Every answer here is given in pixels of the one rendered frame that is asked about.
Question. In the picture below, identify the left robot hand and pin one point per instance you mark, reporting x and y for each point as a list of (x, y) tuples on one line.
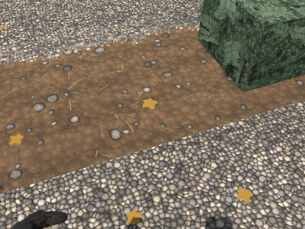
[(41, 219)]

